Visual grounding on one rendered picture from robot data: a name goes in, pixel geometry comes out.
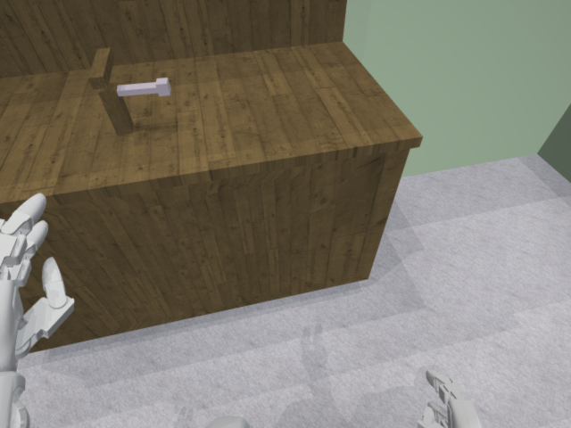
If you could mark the tap lever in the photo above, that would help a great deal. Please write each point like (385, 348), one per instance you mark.
(161, 87)

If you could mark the left robot forearm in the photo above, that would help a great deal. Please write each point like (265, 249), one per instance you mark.
(13, 414)

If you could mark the counter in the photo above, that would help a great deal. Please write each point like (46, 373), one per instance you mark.
(269, 171)

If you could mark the left robot hand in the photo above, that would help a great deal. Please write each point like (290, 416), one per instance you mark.
(20, 238)

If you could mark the right robot hand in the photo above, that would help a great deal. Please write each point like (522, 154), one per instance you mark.
(461, 412)

